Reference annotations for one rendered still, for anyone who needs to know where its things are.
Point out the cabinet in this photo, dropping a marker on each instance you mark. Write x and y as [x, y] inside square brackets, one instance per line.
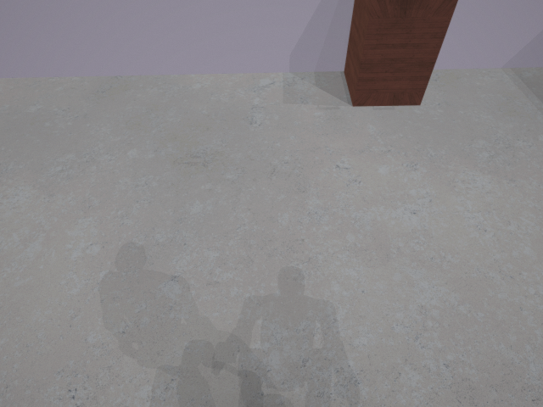
[393, 47]

